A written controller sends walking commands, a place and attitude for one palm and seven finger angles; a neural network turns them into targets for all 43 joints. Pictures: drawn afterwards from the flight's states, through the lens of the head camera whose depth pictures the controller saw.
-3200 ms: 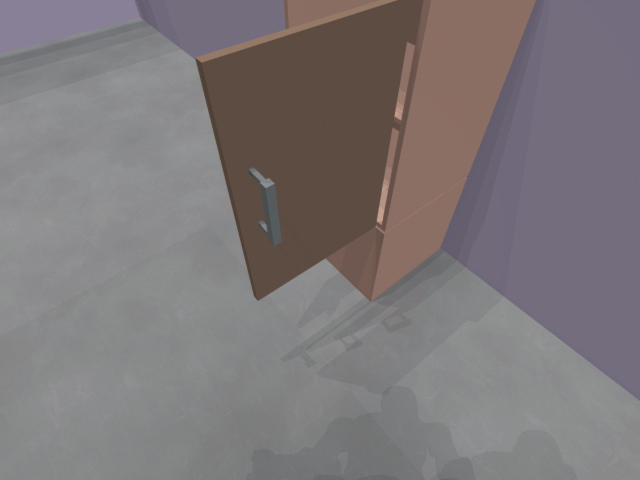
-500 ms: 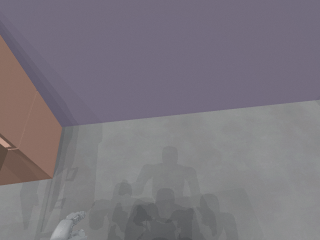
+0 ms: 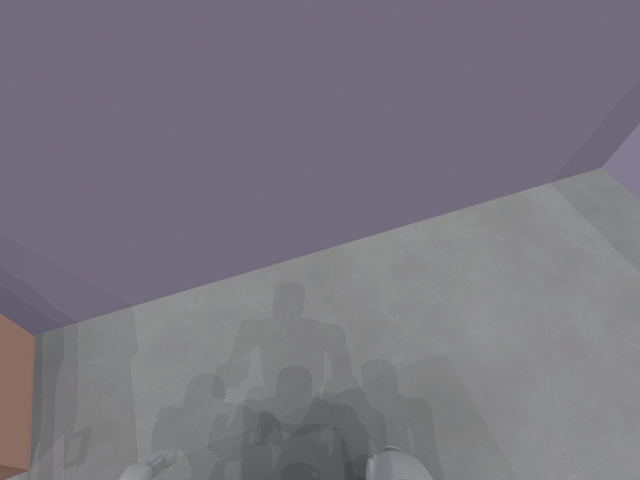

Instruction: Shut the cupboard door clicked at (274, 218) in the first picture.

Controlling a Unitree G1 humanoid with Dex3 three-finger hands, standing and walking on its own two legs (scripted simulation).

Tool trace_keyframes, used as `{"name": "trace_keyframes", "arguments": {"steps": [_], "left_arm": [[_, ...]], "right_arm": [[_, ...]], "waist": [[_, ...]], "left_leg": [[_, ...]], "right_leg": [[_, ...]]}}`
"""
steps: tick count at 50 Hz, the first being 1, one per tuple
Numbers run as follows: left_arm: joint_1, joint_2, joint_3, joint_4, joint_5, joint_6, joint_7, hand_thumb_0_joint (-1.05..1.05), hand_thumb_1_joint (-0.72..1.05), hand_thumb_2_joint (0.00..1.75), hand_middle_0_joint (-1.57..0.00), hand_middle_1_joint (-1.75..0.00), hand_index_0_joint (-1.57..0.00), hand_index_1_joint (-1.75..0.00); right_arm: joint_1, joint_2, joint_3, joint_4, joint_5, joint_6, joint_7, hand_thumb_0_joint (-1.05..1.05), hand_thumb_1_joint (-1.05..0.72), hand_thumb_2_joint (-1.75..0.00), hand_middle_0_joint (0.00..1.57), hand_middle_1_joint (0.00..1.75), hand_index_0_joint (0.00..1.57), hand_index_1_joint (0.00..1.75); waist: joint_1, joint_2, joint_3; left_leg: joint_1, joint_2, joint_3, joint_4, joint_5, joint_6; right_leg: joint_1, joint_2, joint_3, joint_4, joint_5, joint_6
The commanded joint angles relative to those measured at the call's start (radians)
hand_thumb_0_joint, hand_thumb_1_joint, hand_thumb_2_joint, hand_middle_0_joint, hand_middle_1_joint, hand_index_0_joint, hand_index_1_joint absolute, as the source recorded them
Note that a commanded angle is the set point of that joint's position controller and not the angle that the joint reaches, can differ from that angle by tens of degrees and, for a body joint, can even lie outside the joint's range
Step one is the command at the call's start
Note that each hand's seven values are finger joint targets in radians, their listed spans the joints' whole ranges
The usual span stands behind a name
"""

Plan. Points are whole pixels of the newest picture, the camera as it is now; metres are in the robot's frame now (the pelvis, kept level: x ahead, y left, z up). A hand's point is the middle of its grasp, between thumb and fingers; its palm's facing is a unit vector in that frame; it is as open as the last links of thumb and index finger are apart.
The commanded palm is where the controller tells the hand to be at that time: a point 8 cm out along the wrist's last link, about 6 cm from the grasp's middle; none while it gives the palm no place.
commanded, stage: walk to a spot facing it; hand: left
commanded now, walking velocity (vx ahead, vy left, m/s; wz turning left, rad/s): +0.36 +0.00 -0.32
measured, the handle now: out of the picture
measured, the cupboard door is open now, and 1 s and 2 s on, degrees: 89 89 89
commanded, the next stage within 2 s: turn to face it in 0.50 s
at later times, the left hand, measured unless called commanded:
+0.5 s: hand (221, 401) +0.25 +0.17 -0.20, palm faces -0.05 -0.98 -0.18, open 7.3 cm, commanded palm none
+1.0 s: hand (277, 272) +0.48 +0.10 -0.18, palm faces +0.08 -0.98 -0.16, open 7.3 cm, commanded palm none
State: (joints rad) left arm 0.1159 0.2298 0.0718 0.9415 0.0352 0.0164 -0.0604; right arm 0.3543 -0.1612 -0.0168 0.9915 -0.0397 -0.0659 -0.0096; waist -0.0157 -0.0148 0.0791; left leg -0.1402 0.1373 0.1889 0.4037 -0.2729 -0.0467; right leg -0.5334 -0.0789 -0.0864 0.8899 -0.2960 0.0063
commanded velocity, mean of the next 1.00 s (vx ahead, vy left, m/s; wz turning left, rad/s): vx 0.19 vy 0.00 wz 0.17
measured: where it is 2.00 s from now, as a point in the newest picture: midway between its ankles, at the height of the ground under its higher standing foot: (359, 373)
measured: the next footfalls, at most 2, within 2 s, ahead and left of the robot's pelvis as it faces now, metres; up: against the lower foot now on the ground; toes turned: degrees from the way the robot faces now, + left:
right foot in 0.12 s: +0.17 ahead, -0.14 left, +0.00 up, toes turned -9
left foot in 0.46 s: +0.34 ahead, +0.09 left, +0.00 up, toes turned +3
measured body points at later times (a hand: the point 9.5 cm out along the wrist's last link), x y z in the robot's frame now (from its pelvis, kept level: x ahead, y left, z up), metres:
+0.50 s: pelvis +0.23 -0.03 -0.02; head +0.26 -0.01 +0.43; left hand +0.25 +0.22 -0.18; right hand +0.29 -0.27 -0.15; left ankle +0.30 +0.08 -0.75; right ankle +0.13 -0.13 -0.72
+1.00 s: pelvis +0.38 -0.08 -0.01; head +0.43 -0.06 +0.44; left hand +0.48 +0.15 -0.16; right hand +0.41 -0.32 -0.15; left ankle +0.38 +0.04 -0.71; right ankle +0.38 -0.20 -0.74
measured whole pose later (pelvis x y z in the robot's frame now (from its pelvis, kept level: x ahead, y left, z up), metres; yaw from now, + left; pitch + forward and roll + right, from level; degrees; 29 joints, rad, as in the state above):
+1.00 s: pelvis +0.38 -0.08 -0.01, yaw +5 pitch +1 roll +0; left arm 0.11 0.17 0.06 0.97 0.03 -0.02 0.02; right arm 0.26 -0.17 -0.05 1.03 -0.01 0.03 0.00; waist -0.04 -0.06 0.08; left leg -0.41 0.08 0.13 0.83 -0.42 -0.06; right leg -0.23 -0.14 -0.26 0.52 -0.29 0.02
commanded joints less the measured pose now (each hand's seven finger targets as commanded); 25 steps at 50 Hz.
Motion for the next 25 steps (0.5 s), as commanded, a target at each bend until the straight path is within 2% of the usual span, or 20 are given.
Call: {"name": "trace_keyframes", "arguments": {"steps": [1,2,3,4,5,6,7,8,9,10,11,13,17,18,20,21,22,23,24,25], "left_arm": [[-0.087,0.013,-0.005,-0.083,-0.006,-0.03,-0.007,0.0,0.9,0.9,-0.2,-0.3,-0.2,-0.3],[-0.062,0.021,0.0,-0.069,-0.005,-0.032,-0.006,0.0,0.9,0.9,-0.2,-0.3,-0.2,-0.3],[0.026,0.046,0.01,-0.041,-0.005,-0.034,-0.001,0.0,0.9,0.9,-0.2,-0.3,-0.2,-0.3],[0.179,0.098,0.026,0.008,-0.001,-0.044,0.008,0.0,0.9,0.9,-0.2,-0.3,-0.2,-0.3],[0.341,0.219,0.058,0.05,0.006,-0.054,0.029,0.0,0.9,0.9,-0.2,-0.3,-0.2,-0.3],[0.377,0.274,0.067,0.063,-0.019,-0.052,0.041,0.0,0.9,0.9,-0.2,-0.3,-0.2,-0.3],[0.301,0.247,0.062,0.052,-0.029,-0.047,0.048,0.0,0.9,0.9,-0.2,-0.3,-0.2,-0.3],[0.204,0.2,0.045,0.029,-0.027,-0.045,0.053,0.0,0.9,0.9,-0.2,-0.3,-0.2,-0.3],[0.131,0.148,0.031,0.006,-0.021,-0.049,0.056,0.0,0.9,0.9,-0.2,-0.3,-0.2,-0.3],[0.084,0.117,0.024,-0.002,-0.017,-0.054,0.061,0.0,0.9,0.9,-0.2,-0.3,-0.2,-0.3],[0.078,0.098,0.018,-0.003,-0.014,-0.064,0.061,0.0,0.9,0.9,-0.2,-0.3,-0.2,-0.3],[0.096,0.101,0.018,0.015,-0.013,-0.078,0.059,0.0,0.9,0.9,-0.2,-0.3,-0.2,-0.3],[0.15,0.111,0.029,0.056,-0.013,-0.087,0.052,0.0,0.9,0.9,-0.2,-0.3,-0.2,-0.3],[0.156,0.119,0.028,0.063,-0.014,-0.087,0.052,0.0,0.9,0.9,-0.2,-0.3,-0.2,-0.3],[0.164,0.114,0.025,0.079,-0.019,-0.084,0.051,0.0,0.9,0.9,-0.2,-0.3,-0.2,-0.3],[0.151,0.099,0.022,0.071,-0.02,-0.082,0.05,0.0,0.9,0.9,-0.2,-0.3,-0.2,-0.3],[0.157,0.056,0.013,0.055,-0.022,-0.079,0.046,0.0,0.9,0.9,-0.2,-0.3,-0.2,-0.3],[0.156,0.01,-0.005,0.033,-0.028,-0.08,0.041,0.0,0.9,0.9,-0.2,-0.3,-0.2,-0.3],[0.083,0.038,-0.005,0.005,-0.019,-0.084,0.044,0.0,0.9,0.9,-0.2,-0.3,-0.2,-0.3],[0.039,0.045,-0.004,-0.002,-0.016,-0.081,0.044,0.0,0.9,0.9,-0.2,-0.3,-0.2,-0.3]], "right_arm": [[0.069,-0.204,-0.059,-0.016,-0.002,0.0,-0.005,0.0,-0.9,-0.9,0.2,0.3,0.2,0.3],[0.063,-0.206,-0.057,-0.01,-0.001,0.005,-0.004,0.0,-0.9,-0.9,0.2,0.3,0.2,0.3],[0.042,-0.208,-0.056,-0.011,0.003,0.01,-0.003,0.0,-0.9,-0.9,0.2,0.3,0.2,0.3],[0.016,-0.192,-0.05,-0.017,0.012,0.008,0.002,0.0,-0.9,-0.9,0.2,0.3,0.2,0.3],[-0.012,-0.117,-0.036,-0.052,0.03,0.006,0.014,0.0,-0.9,-0.9,0.2,0.3,0.2,0.3],[-0.072,-0.117,-0.033,-0.087,0.033,0.008,0.012,0.0,-0.9,-0.9,0.2,0.3,0.2,0.3],[-0.104,-0.137,-0.045,-0.083,0.028,0.014,0.013,0.0,-0.9,-0.9,0.2,0.3,0.2,0.3],[-0.097,-0.129,-0.051,-0.063,0.026,0.016,0.015,0.0,-0.9,-0.9,0.2,0.3,0.2,0.3],[-0.079,-0.121,-0.052,-0.041,0.018,0.027,0.012,0.0,-0.9,-0.9,0.2,0.3,0.2,0.3],[-0.05,-0.111,-0.052,-0.018,0.012,0.036,0.013,0.0,-0.9,-0.9,0.2,0.3,0.2,0.3],[-0.03,-0.096,-0.047,-0.003,0.007,0.041,0.015,0.0,-0.9,-0.9,0.2,0.3,0.2,0.3],[-0.026,-0.068,-0.042,0.003,0.007,0.043,0.024,0.0,-0.9,-0.9,0.2,0.3,0.2,0.3],[-0.103,-0.05,-0.041,-0.024,0.007,0.025,0.036,0.0,-0.9,-0.9,0.2,0.3,0.2,0.3],[-0.108,-0.055,-0.042,-0.029,0.008,0.018,0.035,0.0,-0.9,-0.9,0.2,0.3,0.2,0.3],[-0.084,-0.074,-0.047,-0.016,0.008,0.007,0.03,0.0,-0.9,-0.9,0.2,0.3,0.2,0.3],[-0.008,-0.11,-0.053,0.006,0.006,-0.001,0.022,0.0,-0.9,-0.9,0.2,0.3,0.2,0.3],[0.1,-0.19,-0.07,0.039,-0.002,-0.008,0.013,0.0,-0.9,-0.9,0.2,0.3,0.2,0.3],[0.211,-0.282,-0.09,0.059,-0.013,-0.006,0.003,0.0,-0.9,-0.9,0.2,0.3,0.2,0.3],[0.232,-0.277,-0.089,0.059,-0.009,0.008,-0.004,0.0,-0.9,-0.9,0.2,0.3,0.2,0.3],[0.175,-0.243,-0.079,0.04,-0.004,0.008,-0.004,0.0,-0.9,-0.9,0.2,0.3,0.2,0.3]], "waist": [[-0.027,0.175,-0.062],[-0.01,0.144,-0.066],[0.041,0.087,-0.098],[0.117,-0.019,-0.157],[0.184,-0.286,-0.224],[0.19,-0.325,-0.208],[0.151,-0.203,-0.095],[0.097,-0.16,-0.045],[0.048,-0.168,-0.024],[0.017,-0.172,-0.029],[0.0,-0.162,-0.034],[-0.009,-0.094,-0.048],[0.019,-0.06,-0.045],[0.015,-0.053,-0.052],[-0.003,-0.042,-0.056],[-0.045,0.014,-0.076],[-0.085,0.171,-0.138],[-0.117,0.35,-0.195],[-0.132,0.242,-0.162],[-0.107,0.157,-0.085]], "left_leg": [[0.039,0.196,-0.046,-0.12,0.224,0.114],[0.014,0.191,-0.036,-0.078,0.227,0.107],[-0.041,0.174,-0.013,0.029,0.254,0.089],[-0.154,0.114,0.041,0.24,0.262,0.056],[-0.44,-0.011,0.115,0.568,-0.049,0.011],[-0.566,-0.052,-0.036,0.8,-0.36,0.014],[-0.613,0.003,-0.142,0.861,-0.276,0.024],[-0.577,0.048,-0.149,0.839,-0.197,0.019],[-0.508,0.059,-0.161,0.789,-0.139,0.007],[-0.423,0.067,-0.159,0.726,-0.104,0.001],[-0.37,0.06,-0.144,0.665,-0.084,-0.003],[-0.329,0.037,-0.115,0.527,-0.042,-0.009],[-0.28,-0.016,-0.076,0.274,0.025,-0.005],[-0.256,-0.025,-0.07,0.217,0.05,-0.004],[-0.139,-0.052,-0.042,0.104,0.106,0.003],[-0.004,-0.046,-0.059,0.055,0.111,0.022],[0.18,0.087,-0.259,0.004,0.06,0.087],[0.313,0.32,-0.554,-0.111,0.014,0.204],[0.296,0.38,-0.633,-0.143,0.034,0.27],[0.2,0.357,-0.567,-0.15,0.051,0.263]], "right_leg": [[0.126,0.033,-0.057,-0.218,0.047,-0.013],[0.208,0.052,-0.074,-0.259,0.057,-0.019],[0.357,0.072,-0.078,-0.314,0.077,-0.033],[0.588,0.053,-0.02,-0.363,0.055,-0.065],[0.796,-0.212,0.368,-0.494,-0.089,-0.166],[0.757,-0.359,0.635,-0.666,-0.094,-0.245],[0.66,-0.343,0.578,-0.698,-0.165,-0.257],[0.5,-0.307,0.495,-0.71,-0.241,-0.237],[0.378,-0.257,0.398,-0.715,-0.173,-0.198],[0.316,-0.226,0.302,-0.716,-0.086,-0.183],[0.278,-0.2,0.245,-0.712,-0.002,-0.177],[0.284,-0.176,0.205,-0.709,0.073,-0.185],[0.354,-0.159,0.195,-0.684,0.063,-0.185],[0.376,-0.157,0.193,-0.66,0.07,-0.176],[0.358,-0.128,0.17,-0.589,0.111,-0.148],[0.293,-0.09,0.128,-0.466,0.149,-0.122],[0.136,-0.01,0.071,-0.23,0.106,-0.076],[-0.054,0.097,-0.038,0.072,-0.217,-0.029],[-0.132,0.074,0.058,0.259,-0.281,-0.038],[-0.174,0.023,0.089,0.322,-0.214,-0.035]]}}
